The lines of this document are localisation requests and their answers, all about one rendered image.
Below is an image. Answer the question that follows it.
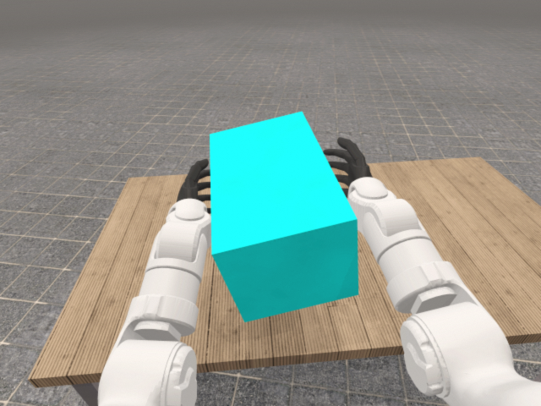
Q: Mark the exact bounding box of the robot left forearm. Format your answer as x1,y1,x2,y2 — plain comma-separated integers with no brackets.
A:
98,199,211,405

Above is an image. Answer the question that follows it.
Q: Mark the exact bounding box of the robot left hand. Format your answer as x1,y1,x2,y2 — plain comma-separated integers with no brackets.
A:
177,159,211,214

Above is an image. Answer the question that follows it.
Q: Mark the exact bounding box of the left robot upper arm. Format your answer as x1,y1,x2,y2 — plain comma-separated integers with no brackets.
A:
98,339,197,406

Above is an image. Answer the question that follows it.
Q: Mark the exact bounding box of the robot right hand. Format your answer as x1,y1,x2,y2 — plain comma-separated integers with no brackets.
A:
323,137,372,197

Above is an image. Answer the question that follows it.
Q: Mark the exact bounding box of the right robot upper arm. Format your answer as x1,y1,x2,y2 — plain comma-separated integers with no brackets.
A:
400,302,541,406

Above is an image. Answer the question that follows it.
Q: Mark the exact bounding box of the robot right forearm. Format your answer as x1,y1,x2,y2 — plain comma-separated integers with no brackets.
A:
347,177,514,367

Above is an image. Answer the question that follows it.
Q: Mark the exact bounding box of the table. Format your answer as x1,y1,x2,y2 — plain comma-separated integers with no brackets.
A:
27,157,541,406

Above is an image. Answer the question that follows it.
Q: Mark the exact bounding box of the carton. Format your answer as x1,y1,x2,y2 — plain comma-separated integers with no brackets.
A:
210,112,358,322

